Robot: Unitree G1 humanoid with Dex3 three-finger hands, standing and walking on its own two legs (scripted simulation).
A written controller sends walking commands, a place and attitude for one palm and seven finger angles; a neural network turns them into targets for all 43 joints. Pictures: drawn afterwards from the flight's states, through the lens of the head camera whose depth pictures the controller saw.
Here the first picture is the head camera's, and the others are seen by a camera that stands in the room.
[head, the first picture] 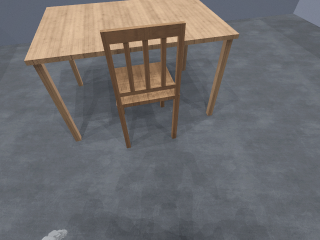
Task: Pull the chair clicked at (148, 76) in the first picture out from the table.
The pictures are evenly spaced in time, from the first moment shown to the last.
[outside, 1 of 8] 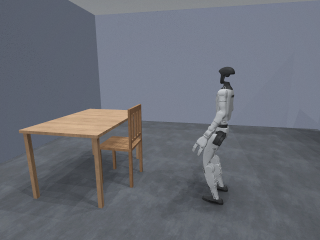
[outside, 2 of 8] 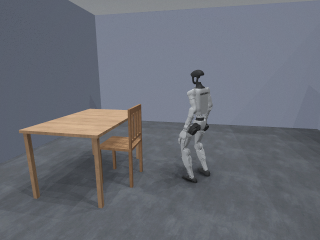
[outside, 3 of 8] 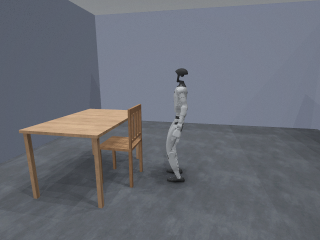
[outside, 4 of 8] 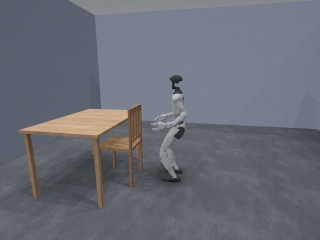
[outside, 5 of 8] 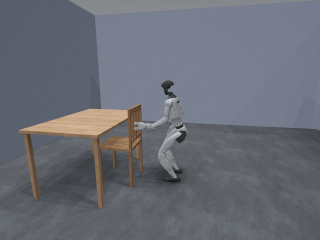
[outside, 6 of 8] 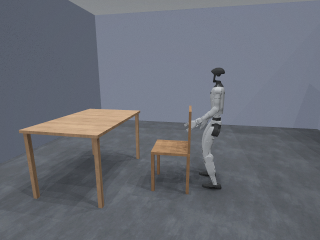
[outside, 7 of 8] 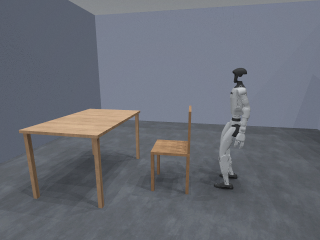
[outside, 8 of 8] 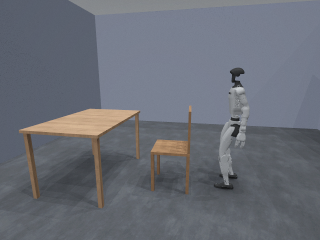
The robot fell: no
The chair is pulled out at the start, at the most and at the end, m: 0.00 0.61 0.61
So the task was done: yes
